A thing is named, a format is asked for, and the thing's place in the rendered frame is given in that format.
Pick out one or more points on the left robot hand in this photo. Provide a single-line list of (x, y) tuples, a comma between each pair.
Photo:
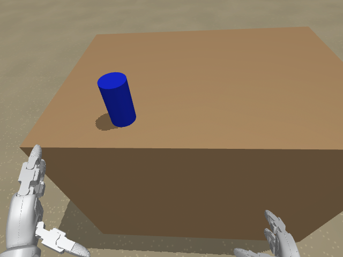
[(24, 223)]

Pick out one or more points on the can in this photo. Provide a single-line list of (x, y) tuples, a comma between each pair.
[(115, 92)]

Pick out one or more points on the left robot arm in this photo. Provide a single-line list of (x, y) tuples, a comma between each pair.
[(22, 251)]

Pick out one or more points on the right robot hand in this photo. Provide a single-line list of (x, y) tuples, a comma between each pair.
[(282, 244)]

